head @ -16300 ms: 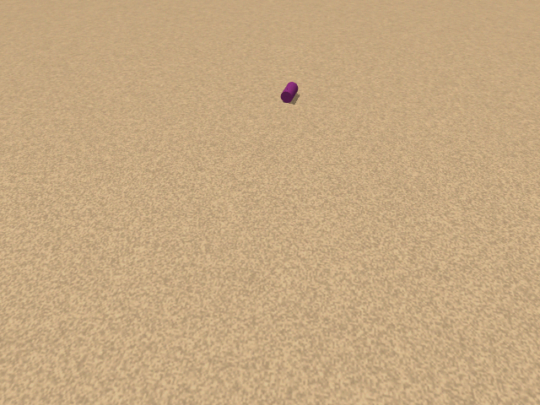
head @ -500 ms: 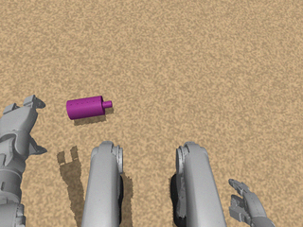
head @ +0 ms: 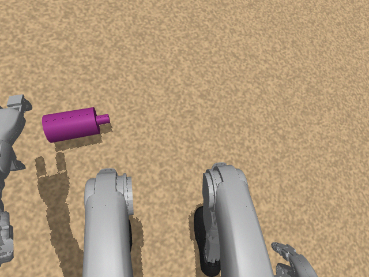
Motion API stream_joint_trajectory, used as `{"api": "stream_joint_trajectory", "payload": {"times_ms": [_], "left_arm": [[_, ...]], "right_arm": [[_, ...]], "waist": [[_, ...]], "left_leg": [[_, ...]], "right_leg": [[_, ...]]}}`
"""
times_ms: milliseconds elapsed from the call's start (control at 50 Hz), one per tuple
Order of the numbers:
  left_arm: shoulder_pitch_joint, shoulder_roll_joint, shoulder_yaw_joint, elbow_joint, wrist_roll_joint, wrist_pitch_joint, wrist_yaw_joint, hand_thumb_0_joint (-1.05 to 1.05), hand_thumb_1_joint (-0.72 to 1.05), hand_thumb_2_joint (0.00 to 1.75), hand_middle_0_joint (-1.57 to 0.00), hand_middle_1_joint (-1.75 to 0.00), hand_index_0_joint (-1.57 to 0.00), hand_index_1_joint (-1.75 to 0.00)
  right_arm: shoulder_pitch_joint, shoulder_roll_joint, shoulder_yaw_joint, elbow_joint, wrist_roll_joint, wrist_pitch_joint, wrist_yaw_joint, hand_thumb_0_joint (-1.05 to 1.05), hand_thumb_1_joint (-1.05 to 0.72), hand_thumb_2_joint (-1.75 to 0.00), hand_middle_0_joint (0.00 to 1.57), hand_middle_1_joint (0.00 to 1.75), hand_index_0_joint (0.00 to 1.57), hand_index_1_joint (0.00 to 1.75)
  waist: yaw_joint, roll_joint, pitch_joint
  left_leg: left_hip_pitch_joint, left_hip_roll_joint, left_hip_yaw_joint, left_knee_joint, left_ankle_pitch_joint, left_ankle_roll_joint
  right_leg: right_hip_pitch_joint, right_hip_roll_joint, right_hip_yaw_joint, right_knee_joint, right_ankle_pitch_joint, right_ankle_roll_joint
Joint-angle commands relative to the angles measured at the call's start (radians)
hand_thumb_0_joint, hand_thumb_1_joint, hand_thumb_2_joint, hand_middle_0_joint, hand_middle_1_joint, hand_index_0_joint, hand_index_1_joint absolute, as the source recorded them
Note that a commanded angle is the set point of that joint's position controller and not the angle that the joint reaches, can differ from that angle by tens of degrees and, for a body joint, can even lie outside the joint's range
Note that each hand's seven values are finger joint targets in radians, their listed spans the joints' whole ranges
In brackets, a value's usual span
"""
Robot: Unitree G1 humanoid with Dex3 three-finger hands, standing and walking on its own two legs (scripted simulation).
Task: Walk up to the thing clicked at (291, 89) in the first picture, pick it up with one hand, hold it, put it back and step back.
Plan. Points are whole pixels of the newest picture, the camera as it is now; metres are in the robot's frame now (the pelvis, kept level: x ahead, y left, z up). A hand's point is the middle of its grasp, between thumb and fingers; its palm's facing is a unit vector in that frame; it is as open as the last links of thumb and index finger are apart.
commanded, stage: rise first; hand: left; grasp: from above
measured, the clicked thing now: (79, 123) +0.50 +0.27 -0.32
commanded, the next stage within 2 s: approach in 0.64 s
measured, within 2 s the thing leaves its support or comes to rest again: neither
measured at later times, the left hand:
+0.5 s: hand (27, 135) +0.42 +0.35 -0.18, palm faces -0.42 -0.11 -0.90, open 14.1 cm
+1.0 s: hand (47, 125) +0.45 +0.32 -0.21, palm faces -0.41 -0.08 -0.91, open 14.1 cm
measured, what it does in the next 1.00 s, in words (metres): stands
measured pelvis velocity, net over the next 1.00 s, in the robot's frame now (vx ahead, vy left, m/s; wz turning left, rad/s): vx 0.01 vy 0.00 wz -0.03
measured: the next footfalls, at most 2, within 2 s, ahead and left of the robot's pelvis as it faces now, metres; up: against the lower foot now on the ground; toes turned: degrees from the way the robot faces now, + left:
none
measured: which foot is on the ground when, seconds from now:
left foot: down 0.00-1.00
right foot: down 0.00-1.00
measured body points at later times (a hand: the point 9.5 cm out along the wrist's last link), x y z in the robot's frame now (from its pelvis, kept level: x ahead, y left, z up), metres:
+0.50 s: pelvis +0.01 +0.00 -0.02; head +0.24 +0.06 +0.36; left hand +0.44 +0.35 -0.13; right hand +0.10 -0.27 -0.14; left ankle +0.09 +0.13 -0.33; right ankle +0.10 -0.14 -0.33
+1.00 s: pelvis +0.01 +0.00 -0.03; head +0.25 +0.07 +0.34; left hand +0.47 +0.32 -0.15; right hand +0.08 -0.28 -0.14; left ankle +0.09 +0.13 -0.33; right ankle +0.10 -0.14 -0.33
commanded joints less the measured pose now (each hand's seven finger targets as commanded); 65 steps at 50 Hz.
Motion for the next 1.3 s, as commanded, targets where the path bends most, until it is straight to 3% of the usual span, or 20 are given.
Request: {"api": "stream_joint_trajectory", "payload": {"times_ms": [0, 20, 100, 220, 360, 700, 720, 740, 880, 900, 920, 980, 1000, 1040, 1080, 1100, 1140, 1160, 1200, 1280], "left_arm": [[-0.270, 0.288, 0.038, -0.115, 0.009, -0.007, 0.066, 0.00, -0.53, 0.98, -0.07, -1.01, -0.08, -1.00], [-0.268, 0.305, 0.050, -0.115, 0.008, -0.004, 0.074, 0.00, -0.53, 0.98, -0.07, -1.01, -0.08, -1.00], [-0.296, 0.285, 0.041, -0.074, 0.015, 0.012, 0.096, 0.00, -0.54, 0.99, -0.07, -1.01, -0.07, -1.01], [-0.310, 0.296, 0.053, -0.062, 0.007, 0.026, 0.110, 0.00, -0.53, 0.98, -0.07, -1.03, -0.08, -1.02], [-0.317, 0.299, 0.046, -0.024, 0.008, 0.030, 0.105, 0.00, -0.54, 0.98, -0.07, -1.04, -0.08, -1.03], [-0.334, 0.340, 0.073, 0.002, 0.008, 0.009, 0.124, 0.00, -0.53, 0.98, -0.07, -1.05, -0.08, -1.04], [-0.327, 0.338, 0.081, 0.004, 0.002, 0.011, 0.127, 0.00, -0.61, 1.06, -0.09, -0.99, -0.05, -1.02], [-0.341, 0.338, 0.074, 0.001, 0.008, 0.011, 0.131, 0.00, -0.55, 0.98, -0.06, -1.05, -0.07, -1.04], [-0.494, 0.247, -0.042, 0.041, 0.031, 0.002, 0.148, 0.00, -0.56, 1.00, -0.06, -1.06, -0.07, -1.05], [-0.502, 0.253, -0.039, 0.041, 0.029, 0.007, 0.157, 0.00, -0.56, 0.99, -0.06, -1.06, -0.07, -1.06], [-0.536, 0.247, -0.042, 0.034, 0.028, 0.013, 0.167, 0.00, -0.56, 1.00, -0.06, -1.05, -0.07, -1.05], [-0.596, 0.203, -0.083, 0.079, 0.040, 0.050, 0.197, 0.00, -0.56, 1.00, -0.06, -1.06, -0.07, -1.06], [-0.640, 0.206, -0.082, 0.078, 0.039, 0.064, 0.206, 0.00, -0.57, 1.01, -0.07, -1.06, -0.07, -1.05], [-0.657, 0.245, -0.067, 0.132, 0.046, 0.101, 0.220, 0.00, -0.57, 1.00, -0.07, -1.06, -0.07, -1.06], [-0.684, 0.305, -0.027, 0.142, 0.059, 0.143, 0.232, 0.00, -0.58, 1.02, -0.07, -1.05, -0.06, -1.05], [-0.681, 0.294, -0.028, 0.159, 0.057, 0.165, 0.233, 0.00, -0.59, 1.02, -0.07, -1.04, -0.06, -1.05], [-0.706, 0.288, -0.033, 0.177, 0.042, 0.203, 0.222, 0.00, -0.58, 1.01, -0.07, -1.04, -0.07, -1.05], [-0.701, 0.312, -0.016, 0.184, 0.037, 0.220, 0.214, 0.00, -0.58, 1.02, -0.07, -1.04, -0.06, -1.04], [-0.658, 0.307, -0.033, 0.223, 0.017, 0.245, 0.187, 0.00, -0.59, 1.01, -0.07, -1.04, -0.07, -1.04], [-0.546, 0.349, -0.025, 0.222, -0.032, 0.264, 0.106, 0.00, -0.57, 0.99, -0.07, -1.05, -0.07, -1.05]], "right_arm": [[0.153, -0.216, -0.070, -0.029, -0.014, -0.016, -0.007, 0.00, -0.89, -0.90, 0.20, 0.30, 0.20, 0.30], [0.150, -0.219, -0.072, -0.022, -0.014, -0.017, -0.008, 0.00, -0.89, -0.90, 0.20, 0.30, 0.20, 0.30], [0.154, -0.218, -0.069, -0.017, -0.021, -0.019, -0.003, 0.00, -0.90, -0.90, 0.20, 0.30, 0.20, 0.30], [0.160, -0.212, -0.062, -0.013, -0.030, -0.025, 0.000, 0.00, -0.90, -0.90, 0.20, 0.30, 0.20, 0.30], [0.160, -0.205, -0.052, -0.013, -0.033, -0.024, 0.007, 0.00, -0.90, -0.90, 0.20, 0.30, 0.20, 0.30], [0.170, -0.218, -0.038, 0.002, -0.045, -0.019, 0.018, 0.00, -0.90, -0.90, 0.20, 0.30, 0.20, 0.30], [0.170, -0.220, -0.038, 0.000, -0.048, -0.020, 0.019, 0.00, -0.91, -0.90, 0.20, 0.30, 0.20, 0.30], [0.171, -0.224, -0.035, 0.000, -0.052, -0.021, 0.021, 0.00, -0.90, -0.89, 0.20, 0.30, 0.20, 0.30], [0.198, -0.240, -0.019, 0.021, -0.061, -0.037, 0.020, 0.00, -0.90, -0.90, 0.20, 0.30, 0.20, 0.30], [0.197, -0.239, -0.017, 0.022, -0.059, -0.040, 0.020, 0.00, -0.90, -0.90, 0.20, 0.30, 0.20, 0.30], [0.205, -0.246, -0.015, 0.019, -0.062, -0.042, 0.021, 0.00, -0.90, -0.90, 0.20, 0.30, 0.20, 0.30], [0.213, -0.248, -0.005, 0.018, -0.065, -0.047, 0.023, 0.00, -0.90, -0.90, 0.20, 0.30, 0.20, 0.30], [0.213, -0.252, -0.001, 0.018, -0.066, -0.047, 0.023, 0.00, -0.90, -0.90, 0.20, 0.30, 0.20, 0.30], [0.213, -0.251, 0.013, 0.014, -0.066, -0.048, 0.023, 0.00, -0.90, -0.90, 0.20, 0.30, 0.20, 0.30], [0.219, -0.266, 0.020, 0.003, -0.068, -0.047, 0.025, 0.00, -0.90, -0.90, 0.20, 0.30, 0.20, 0.30], [0.216, -0.262, 0.027, -0.002, -0.067, -0.044, 0.027, 0.00, -0.90, -0.90, 0.20, 0.30, 0.20, 0.30], [0.214, -0.264, 0.034, -0.016, -0.061, -0.045, 0.035, 0.00, -0.90, -0.90, 0.20, 0.30, 0.20, 0.30], [0.214, -0.271, 0.039, -0.024, -0.057, -0.042, 0.035, 0.00, -0.90, -0.90, 0.20, 0.30, 0.20, 0.30], [0.211, -0.263, 0.050, -0.038, -0.048, -0.041, 0.040, 0.00, -0.91, -0.90, 0.20, 0.30, 0.20, 0.30], [0.217, -0.260, 0.059, -0.061, -0.024, -0.028, 0.040, 0.00, -0.90, -0.90, 0.20, 0.30, 0.20, 0.30]], "waist": [[0.013, 0.244, -0.623], [0.024, 0.246, -0.631], [0.001, 0.258, -0.619], [-0.005, 0.240, -0.637], [-0.017, 0.233, -0.624], [-0.024, 0.239, -0.630], [-0.029, 0.230, -0.624], [-0.035, 0.250, -0.620], [-0.119, 0.273, -0.578], [-0.109, 0.286, -0.593], [-0.133, 0.307, -0.609], [-0.154, 0.344, -0.618], [-0.165, 0.341, -0.630], [-0.152, 0.366, -0.615], [-0.152, 0.387, -0.637], [-0.148, 0.399, -0.645], [-0.163, 0.406, -0.648], [-0.155, 0.387, -0.668], [-0.159, 0.363, -0.629], [-0.134, 0.247, -0.626]], "left_leg": [[0.530, -0.011, 0.095, -0.258, 0.097, 0.046], [0.548, -0.007, 0.092, -0.257, 0.107, 0.044], [0.536, -0.003, 0.088, -0.248, 0.103, 0.042], [0.505, -0.003, 0.097, -0.212, 0.135, 0.051], [0.468, -0.006, 0.107, -0.192, 0.128, 0.054], [0.441, -0.004, 0.105, -0.147, 0.146, 0.054], [0.439, -0.004, 0.104, -0.141, 0.150, 0.055], [0.434, -0.004, 0.105, -0.143, 0.145, 0.055], [0.436, 0.001, 0.082, -0.130, 0.110, 0.050], [0.458, 0.003, 0.083, -0.132, 0.121, 0.048], [0.475, 0.005, 0.076, -0.131, 0.133, 0.046], [0.488, 0.008, 0.076, -0.136, 0.147, 0.041], [0.479, 0.007, 0.075, -0.136, 0.140, 0.042], [0.473, 0.006, 0.085, -0.137, 0.147, 0.041], [0.476, 0.008, 0.084, -0.138, 0.159, 0.039], [0.484, 0.005, 0.087, -0.144, 0.169, 0.038], [0.482, 0.007, 0.087, -0.141, 0.181, 0.040], [0.472, 0.005, 0.089, -0.139, 0.187, 0.045], [0.405, 0.001, 0.099, -0.130, 0.170, 0.054], [0.325, 0.000, 0.103, -0.118, 0.175, 0.072]], "right_leg": [[0.220, 0.021, -0.112, -0.216, 0.128, -0.084], [0.208, 0.019, -0.112, -0.209, 0.136, -0.085], [0.184, 0.021, -0.118, -0.190, 0.139, -0.084], [0.214, 0.023, -0.114, -0.181, 0.172, -0.077], [0.224, 0.026, -0.110, -0.183, 0.174, -0.079], [0.230, 0.032, -0.116, -0.155, 0.196, -0.079], [0.232, 0.030, -0.118, -0.151, 0.200, -0.076], [0.226, 0.030, -0.119, -0.149, 0.197, -0.076], [0.160, 0.035, -0.141, -0.143, 0.173, -0.074], [0.157, 0.036, -0.141, -0.141, 0.180, -0.075], [0.154, 0.034, -0.150, -0.127, 0.191, -0.071], [0.136, 0.038, -0.155, -0.122, 0.217, -0.077], [0.133, 0.039, -0.157, -0.126, 0.214, -0.078], [0.133, 0.039, -0.150, -0.124, 0.224, -0.083], [0.147, 0.035, -0.152, -0.113, 0.239, -0.083], [0.153, 0.034, -0.149, -0.108, 0.247, -0.086], [0.160, 0.036, -0.146, -0.108, 0.264, -0.087], [0.184, 0.037, -0.143, -0.117, 0.269, -0.085], [0.217, 0.037, -0.133, -0.127, 0.261, -0.083], [0.329, 0.043, -0.116, -0.151, 0.267, -0.068]]}}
